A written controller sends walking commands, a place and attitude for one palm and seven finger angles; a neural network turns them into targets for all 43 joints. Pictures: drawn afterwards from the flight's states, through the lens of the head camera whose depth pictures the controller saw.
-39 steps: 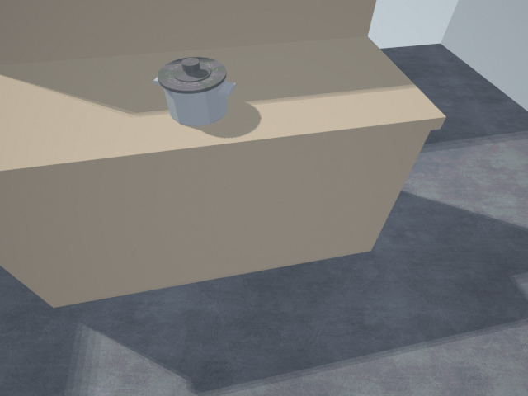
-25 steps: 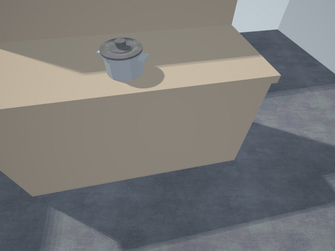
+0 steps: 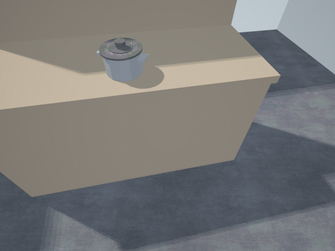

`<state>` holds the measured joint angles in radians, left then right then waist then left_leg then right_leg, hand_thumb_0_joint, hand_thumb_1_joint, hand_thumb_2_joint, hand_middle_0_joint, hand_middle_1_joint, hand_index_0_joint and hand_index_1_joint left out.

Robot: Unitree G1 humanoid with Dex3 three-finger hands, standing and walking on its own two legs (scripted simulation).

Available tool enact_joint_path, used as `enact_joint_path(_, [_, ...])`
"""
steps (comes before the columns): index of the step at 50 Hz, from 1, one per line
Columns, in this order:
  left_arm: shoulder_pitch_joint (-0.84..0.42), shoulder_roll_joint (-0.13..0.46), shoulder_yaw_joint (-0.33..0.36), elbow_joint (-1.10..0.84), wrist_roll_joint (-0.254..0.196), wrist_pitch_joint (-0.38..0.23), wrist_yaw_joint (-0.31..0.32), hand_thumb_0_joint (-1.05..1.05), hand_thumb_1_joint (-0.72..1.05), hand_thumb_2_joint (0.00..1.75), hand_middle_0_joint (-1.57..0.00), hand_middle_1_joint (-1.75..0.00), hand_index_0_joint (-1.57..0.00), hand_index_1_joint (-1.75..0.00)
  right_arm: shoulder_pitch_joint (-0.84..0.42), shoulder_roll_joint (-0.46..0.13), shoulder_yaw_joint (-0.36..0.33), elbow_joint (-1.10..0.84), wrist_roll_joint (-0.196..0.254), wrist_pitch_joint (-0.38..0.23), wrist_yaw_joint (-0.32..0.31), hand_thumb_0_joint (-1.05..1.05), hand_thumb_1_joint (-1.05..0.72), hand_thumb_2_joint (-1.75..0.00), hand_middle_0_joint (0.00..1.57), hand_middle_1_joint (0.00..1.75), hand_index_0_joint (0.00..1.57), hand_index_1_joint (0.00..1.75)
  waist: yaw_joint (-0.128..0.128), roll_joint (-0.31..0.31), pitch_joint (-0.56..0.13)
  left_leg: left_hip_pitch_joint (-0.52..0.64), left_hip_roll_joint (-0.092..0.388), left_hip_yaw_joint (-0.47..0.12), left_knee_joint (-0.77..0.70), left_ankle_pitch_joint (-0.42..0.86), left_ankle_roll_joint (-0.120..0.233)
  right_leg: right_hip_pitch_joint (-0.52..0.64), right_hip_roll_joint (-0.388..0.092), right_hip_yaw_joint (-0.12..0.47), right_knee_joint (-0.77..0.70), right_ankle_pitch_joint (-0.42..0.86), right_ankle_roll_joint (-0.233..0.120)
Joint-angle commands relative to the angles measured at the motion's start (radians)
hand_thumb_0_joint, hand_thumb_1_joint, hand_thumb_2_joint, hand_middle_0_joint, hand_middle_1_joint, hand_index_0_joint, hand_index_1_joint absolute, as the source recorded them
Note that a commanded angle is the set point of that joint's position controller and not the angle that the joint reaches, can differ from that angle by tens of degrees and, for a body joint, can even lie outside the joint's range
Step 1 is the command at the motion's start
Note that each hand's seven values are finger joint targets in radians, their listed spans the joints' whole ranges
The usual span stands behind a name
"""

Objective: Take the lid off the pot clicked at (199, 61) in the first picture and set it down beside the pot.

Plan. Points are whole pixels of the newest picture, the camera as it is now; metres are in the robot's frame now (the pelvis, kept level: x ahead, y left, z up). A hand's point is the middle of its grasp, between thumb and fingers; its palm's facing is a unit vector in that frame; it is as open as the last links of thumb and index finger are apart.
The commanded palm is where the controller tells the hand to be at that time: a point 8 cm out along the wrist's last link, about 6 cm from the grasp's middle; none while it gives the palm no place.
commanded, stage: turn to face it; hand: left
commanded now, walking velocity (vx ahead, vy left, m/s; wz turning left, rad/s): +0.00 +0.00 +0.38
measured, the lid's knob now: (119, 42) +0.81 +0.23 +0.09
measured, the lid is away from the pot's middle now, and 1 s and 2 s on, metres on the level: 0.00 0.00 0.00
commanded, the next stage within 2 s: take the last steps up to it in 0.60 s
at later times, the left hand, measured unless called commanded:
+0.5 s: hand out of the picture +0.00 +0.21 -0.19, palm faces +0.13 -0.96 -0.25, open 7.4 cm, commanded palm none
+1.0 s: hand out of the picture -0.10 +0.13 -0.17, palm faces +0.30 -0.93 -0.20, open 7.4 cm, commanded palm none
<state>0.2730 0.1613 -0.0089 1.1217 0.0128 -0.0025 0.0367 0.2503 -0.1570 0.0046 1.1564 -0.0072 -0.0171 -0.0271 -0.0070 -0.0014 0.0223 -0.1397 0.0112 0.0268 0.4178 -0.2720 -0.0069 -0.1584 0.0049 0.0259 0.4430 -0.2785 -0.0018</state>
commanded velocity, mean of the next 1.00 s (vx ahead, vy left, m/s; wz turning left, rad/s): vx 0.10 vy -0.02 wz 0.20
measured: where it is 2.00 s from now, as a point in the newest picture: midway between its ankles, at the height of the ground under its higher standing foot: (168, 229)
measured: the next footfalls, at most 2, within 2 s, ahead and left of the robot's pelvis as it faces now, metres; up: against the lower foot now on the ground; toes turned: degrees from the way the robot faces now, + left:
right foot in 0.68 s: -0.01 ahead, -0.12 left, +0.00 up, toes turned +9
left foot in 1.10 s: +0.05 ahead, +0.12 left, +0.00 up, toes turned +19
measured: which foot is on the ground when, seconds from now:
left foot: down 0.00-0.68, up 0.70-1.00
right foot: down 0.00-0.44, up 0.46-0.66, down 0.68-1.00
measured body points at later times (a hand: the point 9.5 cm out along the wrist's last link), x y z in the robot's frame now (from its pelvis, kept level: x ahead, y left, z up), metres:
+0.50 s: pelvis -0.02 +0.01 -0.01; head +0.01 +0.02 +0.43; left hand -0.01 +0.26 -0.17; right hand +0.04 -0.23 -0.16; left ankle -0.03 +0.12 -0.74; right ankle -0.04 -0.12 -0.73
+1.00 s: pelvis +0.00 -0.02 +0.00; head +0.02 -0.02 +0.45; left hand -0.11 +0.18 -0.15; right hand +0.13 -0.24 -0.15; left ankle -0.03 +0.11 -0.70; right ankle -0.05 -0.13 -0.74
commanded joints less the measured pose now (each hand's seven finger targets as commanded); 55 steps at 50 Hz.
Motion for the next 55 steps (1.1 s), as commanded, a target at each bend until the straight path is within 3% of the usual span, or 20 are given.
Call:
enact_joint_path(1, [0.059,0.116,0.03,-0.037,-0.001,-0.012,0.009,0.0,0.9,0.9,-0.2,-0.3,-0.2,-0.3,0.052,-0.111,-0.018,-0.029,0.001,-0.006,-0.01,0.0,-0.9,-0.9,0.2,0.3,0.2,0.3,0.006,-0.002,0.02,0.003,0.088,-0.075,-0.037,0.255,0.034,-0.035,-0.102,0.044,-0.044,0.257,-0.015])
enact_joint_path(9, [0.044,0.14,0.059,-0.084,0.0,0.008,0.011,0.0,0.9,0.9,-0.2,-0.3,-0.2,-0.3,0.027,-0.129,-0.038,-0.079,-0.001,0.016,-0.006,0.0,-0.9,-0.9,0.2,0.3,0.2,0.3,0.016,-0.002,0.026,-0.098,0.077,-0.105,0.045,0.235,0.044,-0.046,-0.124,0.011,0.024,0.2,-0.017])
enact_joint_path(16, [0.019,0.175,0.076,-0.136,0.003,0.019,0.009,0.0,0.9,0.9,-0.2,-0.3,-0.2,-0.3,0.013,-0.123,-0.051,-0.134,-0.004,0.032,0.001,0.0,-0.9,-0.9,0.2,0.3,0.2,0.3,0.008,-0.084,0.009,-0.138,0.021,-0.075,0.169,0.147,0.031,-0.078,-0.204,0.055,-0.006,0.135,-0.069])
enact_joint_path(18, [-0.014,0.184,0.079,-0.156,0.004,0.022,0.009,0.0,0.9,0.9,-0.2,-0.3,-0.2,-0.3,0.029,-0.124,-0.054,-0.142,-0.006,0.033,0.003,0.0,-0.9,-0.9,0.2,0.3,0.2,0.3,-0.007,-0.067,-0.002,-0.115,0.025,-0.082,0.169,0.154,0.031,-0.104,-0.212,0.044,0.017,0.136,-0.075])
enact_joint_path(20, [-0.036,0.167,0.08,-0.172,0.002,0.024,0.007,0.0,0.9,0.9,-0.2,-0.3,-0.2,-0.3,0.034,-0.151,-0.056,-0.149,-0.01,0.027,0.005,0.0,-0.9,-0.9,0.2,0.3,0.2,0.3,-0.012,0.039,-0.01,-0.108,0.077,-0.181,0.079,0.242,0.056,-0.112,-0.137,-0.033,0.115,0.106,-0.035])
enact_joint_path(21, [-0.039,0.148,0.077,-0.182,0.002,0.026,0.007,0.0,0.9,0.9,-0.2,-0.3,-0.2,-0.3,0.042,-0.182,-0.06,-0.154,-0.013,0.023,0.004,0.0,-0.9,-0.9,0.2,0.3,0.2,0.3,-0.014,0.129,-0.014,-0.102,0.148,-0.304,0.005,0.284,0.101,-0.128,-0.073,-0.084,0.198,0.013,0.0])
enact_joint_path(22, [-0.043,0.127,0.074,-0.19,0.001,0.025,0.008,0.0,0.9,0.9,-0.2,-0.3,-0.2,-0.3,0.044,-0.209,-0.066,-0.161,-0.014,0.02,-0.001,0.0,-0.9,-0.9,0.2,0.3,0.2,0.3,-0.012,0.194,-0.005,-0.088,0.213,-0.428,-0.059,0.34,0.159,-0.173,-0.027,-0.093,0.279,-0.112,0.019])
enact_joint_path(24, [-0.057,0.123,0.074,-0.197,0.001,0.028,0.009,0.0,0.9,0.9,-0.2,-0.3,-0.2,-0.3,0.048,-0.219,-0.072,-0.17,-0.015,0.018,-0.009,0.0,-0.9,-0.9,0.2,0.3,0.2,0.3,-0.017,0.2,0.006,-0.07,0.256,-0.494,-0.108,0.4,0.228,-0.245,-0.03,-0.025,0.443,-0.281,0.011])
enact_joint_path(27, [-0.036,0.108,0.071,-0.196,-0.002,0.027,0.002,0.0,0.9,0.9,-0.2,-0.3,-0.2,-0.3,-0.005,-0.222,-0.073,-0.196,-0.018,0.024,-0.011,0.0,-0.9,-0.9,0.2,0.3,0.2,0.3,0.005,0.17,-0.01,-0.065,0.223,-0.436,-0.083,0.392,0.222,-0.236,-0.033,-0.004,0.414,-0.251,0.012])
enact_joint_path(31, [0.044,0.111,0.07,-0.181,-0.007,0.014,-0.002,0.0,0.9,0.9,-0.2,-0.3,-0.2,-0.3,-0.035,-0.22,-0.076,-0.212,-0.012,0.035,-0.005,0.0,-0.9,-0.9,0.2,0.3,0.2,0.3,0.039,0.111,-0.077,-0.089,0.126,-0.325,0.025,0.366,0.137,-0.039,-0.011,-0.046,0.066,-0.026,0.03])
enact_joint_path(32, [0.049,0.132,0.075,-0.179,-0.003,0.008,0.002,0.0,0.9,0.9,-0.2,-0.3,-0.2,-0.3,-0.03,-0.195,-0.074,-0.215,-0.005,0.035,-0.002,0.0,-0.9,-0.9,0.2,0.3,0.2,0.3,0.04,0.042,-0.073,-0.161,0.08,-0.285,0.09,0.285,0.094,0.054,-0.05,-0.019,-0.059,0.075,0.029])
enact_joint_path(33, [0.062,0.204,0.087,-0.176,0.007,0.001,0.009,0.0,0.9,0.9,-0.2,-0.3,-0.2,-0.3,-0.024,-0.147,-0.068,-0.229,0.005,0.034,0.002,0.0,-0.9,-0.9,0.2,0.3,0.2,0.3,0.038,-0.148,-0.069,-0.305,-0.009,-0.167,0.215,0.081,0.035,0.154,-0.217,0.144,-0.118,0.161,-0.013])
enact_joint_path(34, [0.083,0.261,0.097,-0.19,0.009,-0.002,0.011,0.0,0.9,0.9,-0.2,-0.3,-0.2,-0.3,-0.06,-0.13,-0.069,-0.257,-0.001,0.038,0.003,0.0,-0.9,-0.9,0.2,0.3,0.2,0.3,0.061,-0.274,-0.028,-0.398,-0.073,-0.074,0.378,-0.237,-0.004,0.127,-0.397,0.312,-0.145,0.353,-0.116])
enact_joint_path(35, [0.087,0.252,0.086,-0.193,0.009,-0.003,0.008,0.0,0.9,0.9,-0.2,-0.3,-0.2,-0.3,-0.073,-0.145,-0.08,-0.254,-0.007,0.042,0.006,0.0,-0.9,-0.9,0.2,0.3,0.2,0.3,0.059,-0.166,-0.03,-0.37,-0.038,-0.107,0.512,-0.298,-0.003,0.053,-0.421,0.281,-0.129,0.398,-0.179])
enact_joint_path(39, [0.058,0.163,0.073,-0.188,0.01,-0.024,-0.002,0.0,0.9,0.9,-0.2,-0.3,-0.2,-0.3,-0.044,-0.136,-0.075,-0.206,-0.021,0.035,0.028,0.0,-0.9,-0.9,0.2,0.3,0.2,0.3,0.022,-0.149,0.054,-0.456,0.013,-0.053,0.693,-0.136,0.0,0.084,-0.284,0.167,-0.18,0.188,-0.177])
enact_joint_path(47, [0.217,0.167,0.07,-0.106,0.02,-0.047,-0.015,0.0,0.9,0.9,-0.2,-0.3,-0.2,-0.3,-0.169,-0.09,-0.065,-0.225,-0.015,0.011,0.046,0.0,-0.9,-0.9,0.2,0.3,0.2,0.3,0.057,-0.137,0.114,-0.425,0.041,0.035,0.445,-0.101,0.015,0.093,-0.277,0.16,-0.258,0.031,-0.208])
enact_joint_path(50, [0.222,0.165,0.071,-0.086,0.019,-0.047,-0.017,0.0,0.9,0.9,-0.2,-0.3,-0.2,-0.3,-0.168,-0.077,-0.06,-0.224,-0.011,-0.005,0.044,0.0,-0.9,-0.9,0.2,0.3,0.2,0.3,0.052,-0.141,0.094,-0.323,0.035,0.058,0.308,-0.113,0.026,0.071,-0.271,0.133,-0.23,0.091,-0.202])
enact_joint_path(53, [0.183,0.155,0.074,-0.068,0.008,-0.044,-0.024,0.0,0.9,0.9,-0.2,-0.3,-0.2,-0.3,-0.019,-0.077,-0.058,-0.166,-0.013,-0.026,0.031,0.0,-0.9,-0.9,0.2,0.3,0.2,0.3,-0.022,-0.097,0.043,-0.014,-0.014,0.117,0.072,0.011,0.037,-0.049,-0.187,0.035,-0.092,0.126,-0.147])
enact_joint_path(54, [0.184,0.127,0.069,-0.062,0.005,-0.046,-0.028,0.0,0.9,0.9,-0.2,-0.3,-0.2,-0.3,0.096,-0.117,-0.067,-0.123,-0.014,-0.038,0.02,0.0,-0.9,-0.9,0.2,0.3,0.2,0.3,-0.067,-0.009,-0.016,0.169,0.03,0.055,-0.001,0.014,0.056,-0.115,-0.143,-0.01,0.1,0.194,-0.117])
enact_joint_path(55, [0.207,0.073,0.06,-0.076,0.0,-0.048,-0.038,0.0,0.9,0.9,-0.2,-0.3,-0.2,-0.3,0.221,-0.229,-0.095,-0.092,-0.026,-0.048,0.008,0.0,-0.9,-0.9,0.2,0.3,0.2,0.3,-0.102,0.234,-0.09,0.349,0.284,-0.299,-0.086,-0.025,0.137,-0.325,-0.048,-0.09,0.38,-0.025,-0.058])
